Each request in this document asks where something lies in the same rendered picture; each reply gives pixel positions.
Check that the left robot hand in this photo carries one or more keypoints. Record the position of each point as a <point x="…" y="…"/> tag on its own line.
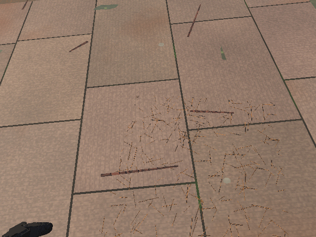
<point x="34" y="229"/>

